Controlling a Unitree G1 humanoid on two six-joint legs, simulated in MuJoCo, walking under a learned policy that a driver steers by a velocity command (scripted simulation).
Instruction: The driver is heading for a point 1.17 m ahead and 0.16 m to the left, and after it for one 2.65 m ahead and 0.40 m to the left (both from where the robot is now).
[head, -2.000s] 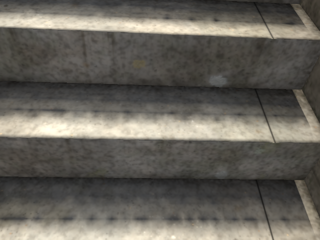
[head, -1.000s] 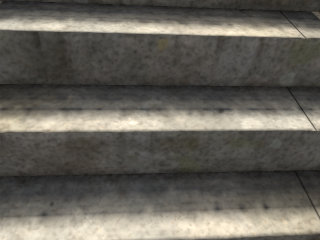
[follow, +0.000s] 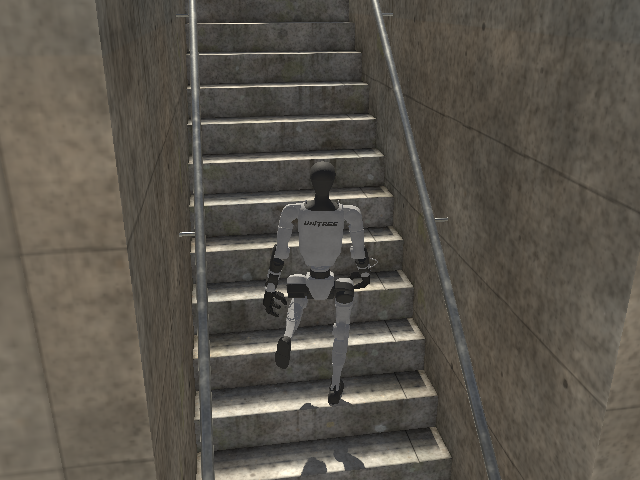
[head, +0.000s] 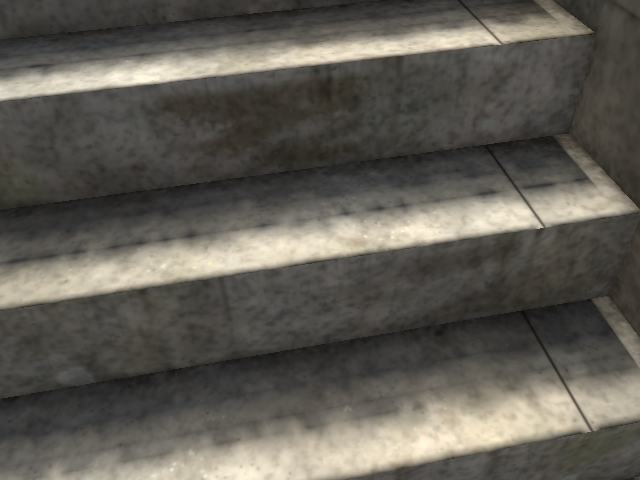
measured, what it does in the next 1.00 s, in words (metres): climbs: left foot 0.20 m higher, then right foot 0.19 m higher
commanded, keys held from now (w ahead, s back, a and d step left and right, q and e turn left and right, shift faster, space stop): w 1.00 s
